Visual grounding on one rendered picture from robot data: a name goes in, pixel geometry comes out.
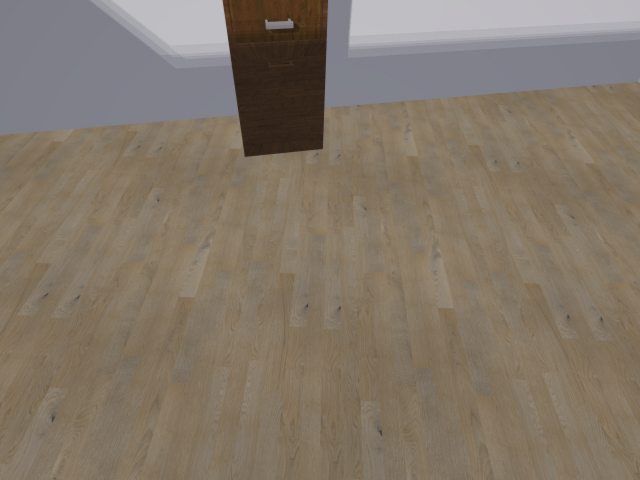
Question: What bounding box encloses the handle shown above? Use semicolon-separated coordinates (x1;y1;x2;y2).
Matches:
265;19;294;29
269;64;295;72

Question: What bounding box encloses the drawer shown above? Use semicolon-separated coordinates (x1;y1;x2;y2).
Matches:
228;0;322;43

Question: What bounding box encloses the cabinet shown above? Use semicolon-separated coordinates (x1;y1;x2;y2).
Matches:
223;0;328;157

